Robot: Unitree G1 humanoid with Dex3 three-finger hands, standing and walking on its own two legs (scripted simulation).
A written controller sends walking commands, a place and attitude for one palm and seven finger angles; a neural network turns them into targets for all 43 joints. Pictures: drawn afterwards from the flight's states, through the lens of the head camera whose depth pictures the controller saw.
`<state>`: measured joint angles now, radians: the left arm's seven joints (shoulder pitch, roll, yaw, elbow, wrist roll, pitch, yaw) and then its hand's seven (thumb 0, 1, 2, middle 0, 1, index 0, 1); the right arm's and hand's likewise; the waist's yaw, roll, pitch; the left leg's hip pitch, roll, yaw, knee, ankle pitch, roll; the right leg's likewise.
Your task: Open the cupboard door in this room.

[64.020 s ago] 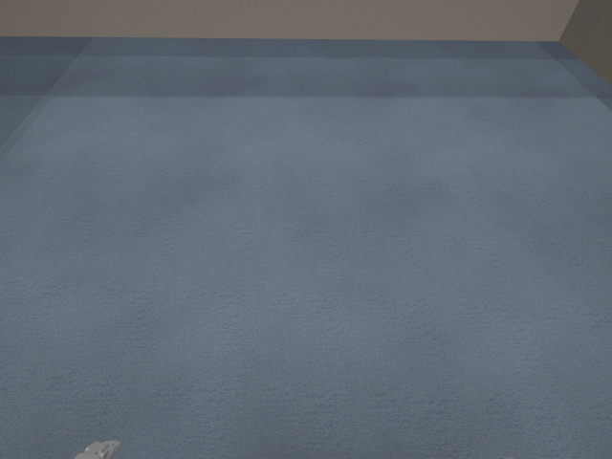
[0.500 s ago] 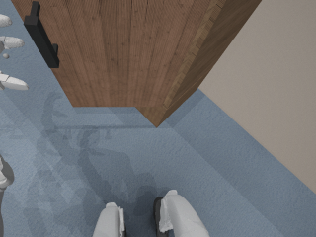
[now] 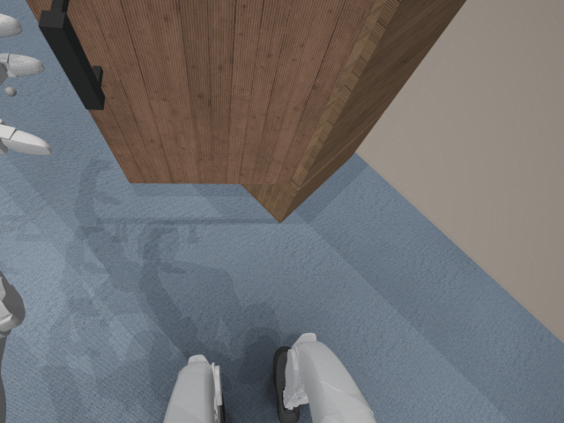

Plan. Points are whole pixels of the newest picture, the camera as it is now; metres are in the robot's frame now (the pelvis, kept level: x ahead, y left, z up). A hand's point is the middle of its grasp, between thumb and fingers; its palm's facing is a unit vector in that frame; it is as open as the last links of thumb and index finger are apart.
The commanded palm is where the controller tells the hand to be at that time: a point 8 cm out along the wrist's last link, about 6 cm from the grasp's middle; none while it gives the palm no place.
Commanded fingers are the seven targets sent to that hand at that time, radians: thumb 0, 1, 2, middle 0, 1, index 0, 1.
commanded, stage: slide the fingers in behind the handle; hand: left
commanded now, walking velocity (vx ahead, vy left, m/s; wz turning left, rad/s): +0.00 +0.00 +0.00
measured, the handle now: (79, 53) +0.56 +0.22 +0.07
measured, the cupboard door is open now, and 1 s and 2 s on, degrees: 48 48 48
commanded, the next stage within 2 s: close the thumb around the handle in 1.42 s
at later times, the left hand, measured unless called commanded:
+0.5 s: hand (47, 91) +0.51 +0.25 +0.06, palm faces -0.03 -1.00 -0.02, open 14.0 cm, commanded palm +0.50 +0.28 +0.06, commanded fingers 0.00 -0.50 0.30 -0.30 -1.20 -0.30 -1.20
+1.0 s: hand (83, 93) +0.51 +0.21 +0.06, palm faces -0.03 -1.00 -0.02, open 14.0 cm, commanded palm +0.49 +0.25 +0.06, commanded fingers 0.00 -0.50 0.30 -0.30 -1.20 -0.30 -1.20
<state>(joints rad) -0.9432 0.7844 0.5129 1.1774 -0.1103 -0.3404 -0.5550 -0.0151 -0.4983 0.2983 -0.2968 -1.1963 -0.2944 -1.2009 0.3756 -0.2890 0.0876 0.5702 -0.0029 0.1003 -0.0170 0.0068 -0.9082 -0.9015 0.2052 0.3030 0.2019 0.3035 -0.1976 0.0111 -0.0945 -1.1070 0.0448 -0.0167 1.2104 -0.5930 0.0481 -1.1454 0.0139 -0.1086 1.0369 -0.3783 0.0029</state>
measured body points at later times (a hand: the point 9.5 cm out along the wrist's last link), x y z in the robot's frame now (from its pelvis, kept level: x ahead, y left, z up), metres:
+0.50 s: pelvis +0.00 +0.00 +0.01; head +0.17 +0.04 +0.42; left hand +0.50 +0.30 +0.06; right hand +0.01 -0.27 -0.09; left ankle -0.03 +0.08 -0.64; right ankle +0.05 -0.13 -0.64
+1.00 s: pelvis +0.01 -0.01 +0.01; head +0.16 +0.02 +0.43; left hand +0.50 +0.27 +0.06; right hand +0.02 -0.27 -0.10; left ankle -0.03 +0.08 -0.64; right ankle +0.05 -0.13 -0.64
